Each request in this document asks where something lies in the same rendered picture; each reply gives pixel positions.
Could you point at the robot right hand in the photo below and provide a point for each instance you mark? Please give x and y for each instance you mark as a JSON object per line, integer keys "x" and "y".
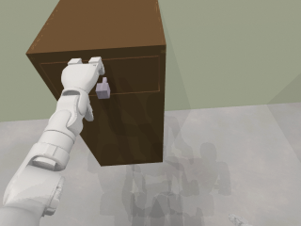
{"x": 238, "y": 221}

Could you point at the robot left forearm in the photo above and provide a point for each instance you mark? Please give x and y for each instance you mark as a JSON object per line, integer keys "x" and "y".
{"x": 52, "y": 152}

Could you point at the cabinet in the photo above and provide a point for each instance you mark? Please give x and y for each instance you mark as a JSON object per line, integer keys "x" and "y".
{"x": 127, "y": 127}

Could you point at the robot left upper arm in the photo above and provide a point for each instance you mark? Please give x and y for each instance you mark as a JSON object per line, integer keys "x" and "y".
{"x": 36, "y": 193}

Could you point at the handle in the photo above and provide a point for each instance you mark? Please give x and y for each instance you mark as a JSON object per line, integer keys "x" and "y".
{"x": 103, "y": 90}

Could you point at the drawer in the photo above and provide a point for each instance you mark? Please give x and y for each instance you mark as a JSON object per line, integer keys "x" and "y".
{"x": 123, "y": 74}

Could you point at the robot left hand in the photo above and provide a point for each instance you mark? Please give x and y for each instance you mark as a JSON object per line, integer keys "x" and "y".
{"x": 83, "y": 76}

